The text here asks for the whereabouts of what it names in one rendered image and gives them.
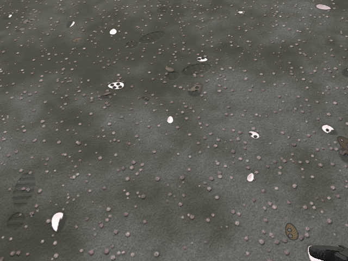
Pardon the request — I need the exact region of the right robot hand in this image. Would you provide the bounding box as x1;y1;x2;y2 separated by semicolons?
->
309;245;348;261

